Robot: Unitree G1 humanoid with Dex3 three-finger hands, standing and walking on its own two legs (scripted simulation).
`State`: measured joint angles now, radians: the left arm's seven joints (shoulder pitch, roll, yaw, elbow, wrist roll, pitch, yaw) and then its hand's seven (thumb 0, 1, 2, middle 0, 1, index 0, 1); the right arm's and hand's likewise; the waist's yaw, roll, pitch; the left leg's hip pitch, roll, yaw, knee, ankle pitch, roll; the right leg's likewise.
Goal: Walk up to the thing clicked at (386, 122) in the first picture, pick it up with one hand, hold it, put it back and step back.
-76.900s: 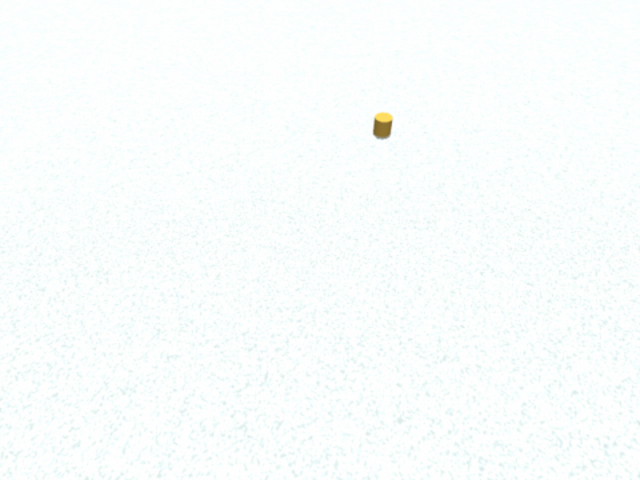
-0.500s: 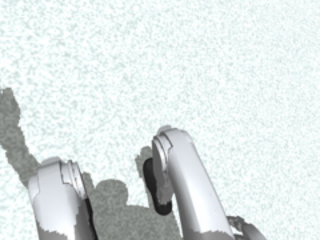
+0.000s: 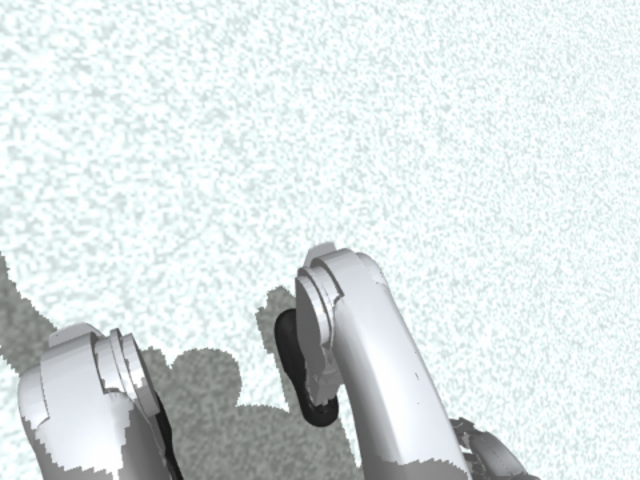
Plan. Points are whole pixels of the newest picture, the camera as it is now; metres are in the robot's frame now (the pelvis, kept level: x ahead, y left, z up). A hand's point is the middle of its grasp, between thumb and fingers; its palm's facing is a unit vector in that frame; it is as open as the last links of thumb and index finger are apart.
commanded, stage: lower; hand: left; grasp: from above
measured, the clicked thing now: out of the picture +0.53 +0.34 -0.22
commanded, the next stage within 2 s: rest in 0.16 s
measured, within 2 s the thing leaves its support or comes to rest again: rests again in 0.84 s
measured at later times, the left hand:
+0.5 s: hand out of the picture +0.51 +0.33 -0.23, palm faces -0.47 -0.10 -0.88, open 11.5 cm
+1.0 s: hand out of the picture +0.51 +0.33 -0.24, palm faces -0.46 -0.11 -0.88, open 11.5 cm
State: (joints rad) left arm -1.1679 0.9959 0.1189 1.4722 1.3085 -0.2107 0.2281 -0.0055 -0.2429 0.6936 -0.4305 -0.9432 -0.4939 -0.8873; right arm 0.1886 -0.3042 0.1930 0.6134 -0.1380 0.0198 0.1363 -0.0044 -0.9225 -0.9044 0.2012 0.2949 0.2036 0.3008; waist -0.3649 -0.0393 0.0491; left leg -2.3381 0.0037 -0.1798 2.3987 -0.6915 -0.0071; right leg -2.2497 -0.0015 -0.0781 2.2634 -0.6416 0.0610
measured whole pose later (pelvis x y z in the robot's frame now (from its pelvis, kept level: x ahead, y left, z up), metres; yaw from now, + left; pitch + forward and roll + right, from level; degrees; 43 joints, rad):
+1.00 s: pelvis +0.00 +0.01 -0.02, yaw -4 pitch +31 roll -15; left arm -1.21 1.16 0.11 1.62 1.33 -0.24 0.38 0.00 -0.22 0.68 -0.42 -0.92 -0.49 -0.88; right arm 0.12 -0.34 0.32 0.58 -0.19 -0.07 0.13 0.00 -0.91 -0.90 0.20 0.30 0.21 0.30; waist -0.42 -0.12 0.17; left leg -2.37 0.01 -0.25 2.51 -0.70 0.00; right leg -2.26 0.03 -0.13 2.31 -0.62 0.07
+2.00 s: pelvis +0.00 +0.01 -0.02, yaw -5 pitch +31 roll -16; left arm -1.20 1.19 0.10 1.60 1.29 -0.24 0.37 0.00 -0.49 0.94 -0.07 -1.10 -0.10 -1.07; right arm 0.10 -0.35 0.36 0.57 -0.20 -0.06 0.12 0.00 -0.90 -0.90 0.20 0.30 0.21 0.30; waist -0.43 -0.12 0.18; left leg -2.37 0.01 -0.26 2.51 -0.71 0.01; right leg -2.25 0.03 -0.14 2.30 -0.62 0.07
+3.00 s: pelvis -0.02 +0.01 +0.02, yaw -1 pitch +33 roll -14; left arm -1.23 1.10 0.04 1.26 1.20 -0.33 -0.09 0.00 -0.52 1.00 -0.10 -1.00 -0.10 -1.01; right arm 0.15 -0.34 0.25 0.53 -0.13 0.13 0.03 -0.01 -0.92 -0.91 0.20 0.30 0.20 0.30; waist -0.34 -0.05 0.08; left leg -2.30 0.00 -0.19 2.35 -0.65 0.02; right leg -2.18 -0.01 -0.10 2.18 -0.60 0.04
